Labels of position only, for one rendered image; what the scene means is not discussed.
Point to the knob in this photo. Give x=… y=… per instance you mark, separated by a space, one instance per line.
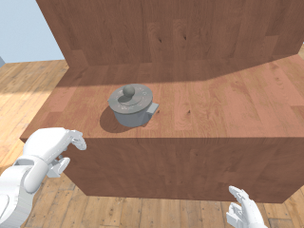
x=128 y=91

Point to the robot left hand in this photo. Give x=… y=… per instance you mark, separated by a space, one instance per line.
x=48 y=143

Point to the robot right hand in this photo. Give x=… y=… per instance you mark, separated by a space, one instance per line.
x=247 y=213

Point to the left robot forearm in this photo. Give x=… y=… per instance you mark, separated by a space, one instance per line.
x=18 y=185

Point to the pot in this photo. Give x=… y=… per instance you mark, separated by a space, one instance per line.
x=137 y=119

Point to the table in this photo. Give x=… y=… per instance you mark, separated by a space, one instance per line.
x=228 y=80

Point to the lid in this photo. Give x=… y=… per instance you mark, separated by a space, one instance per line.
x=141 y=100

